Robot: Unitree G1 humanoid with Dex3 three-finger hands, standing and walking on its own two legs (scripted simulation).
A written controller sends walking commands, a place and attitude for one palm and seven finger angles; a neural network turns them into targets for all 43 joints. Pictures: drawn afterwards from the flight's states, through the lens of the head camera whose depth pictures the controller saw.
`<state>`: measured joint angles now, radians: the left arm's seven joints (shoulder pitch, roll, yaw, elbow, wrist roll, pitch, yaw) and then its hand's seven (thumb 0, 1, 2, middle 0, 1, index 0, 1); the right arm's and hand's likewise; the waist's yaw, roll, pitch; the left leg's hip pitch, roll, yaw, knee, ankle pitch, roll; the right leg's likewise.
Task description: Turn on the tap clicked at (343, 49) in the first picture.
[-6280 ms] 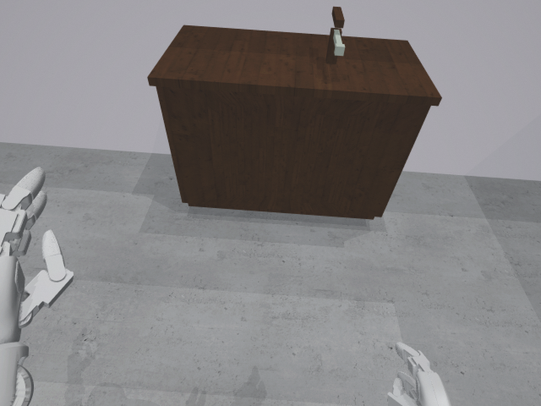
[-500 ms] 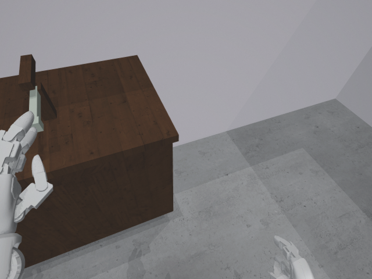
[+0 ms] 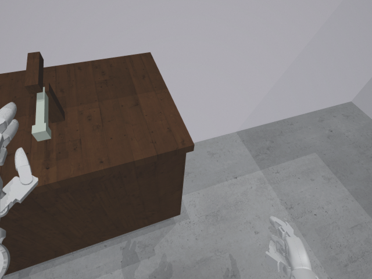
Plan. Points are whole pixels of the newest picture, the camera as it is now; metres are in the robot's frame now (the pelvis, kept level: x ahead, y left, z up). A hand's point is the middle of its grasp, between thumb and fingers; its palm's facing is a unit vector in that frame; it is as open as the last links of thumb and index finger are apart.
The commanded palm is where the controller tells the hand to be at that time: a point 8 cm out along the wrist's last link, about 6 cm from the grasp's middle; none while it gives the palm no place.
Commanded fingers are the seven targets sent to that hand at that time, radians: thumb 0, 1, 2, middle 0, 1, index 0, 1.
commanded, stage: come to a stop and stand still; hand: left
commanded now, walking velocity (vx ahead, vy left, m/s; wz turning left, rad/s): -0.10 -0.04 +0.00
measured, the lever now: (41, 132) +0.38 +0.37 +0.07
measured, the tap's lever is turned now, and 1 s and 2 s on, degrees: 0 0 0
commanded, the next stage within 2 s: look again from close up in 2.00 s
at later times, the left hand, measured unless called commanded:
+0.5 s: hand (51, 240) +0.15 +0.21 +0.14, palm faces +0.29 -0.88 -0.39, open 7.4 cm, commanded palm +0.11 +0.26 +0.18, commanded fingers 0.00 0.90 0.90 -0.20 -0.30 -0.20 -0.30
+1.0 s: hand out of the picture +0.12 +0.26 +0.15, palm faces +0.41 -0.83 -0.38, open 7.4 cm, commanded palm +0.05 +0.28 +0.18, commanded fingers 0.00 0.90 0.90 -0.20 -0.30 -0.20 -0.30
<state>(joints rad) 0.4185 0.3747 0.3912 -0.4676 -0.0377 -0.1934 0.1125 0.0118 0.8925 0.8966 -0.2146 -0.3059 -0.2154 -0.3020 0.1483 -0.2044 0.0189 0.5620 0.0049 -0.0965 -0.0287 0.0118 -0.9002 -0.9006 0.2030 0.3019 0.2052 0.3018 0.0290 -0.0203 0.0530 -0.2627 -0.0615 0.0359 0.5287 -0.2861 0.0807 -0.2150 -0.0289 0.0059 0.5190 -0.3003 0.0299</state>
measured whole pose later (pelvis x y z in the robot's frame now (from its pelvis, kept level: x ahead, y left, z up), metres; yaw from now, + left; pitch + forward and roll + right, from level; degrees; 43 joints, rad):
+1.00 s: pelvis -0.10 -0.01 +0.01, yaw +2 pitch -3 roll -2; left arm 0.36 0.36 0.36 -0.38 0.00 -0.19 0.07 0.01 0.89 0.90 -0.21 -0.31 -0.21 -0.30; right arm 0.25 -0.17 0.02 0.57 -0.01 -0.12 -0.02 0.01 -0.90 -0.90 0.20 0.30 0.21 0.30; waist 0.03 -0.02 0.08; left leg -0.28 -0.04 0.01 0.43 -0.16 0.05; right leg -0.23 0.01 0.02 0.45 -0.30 0.00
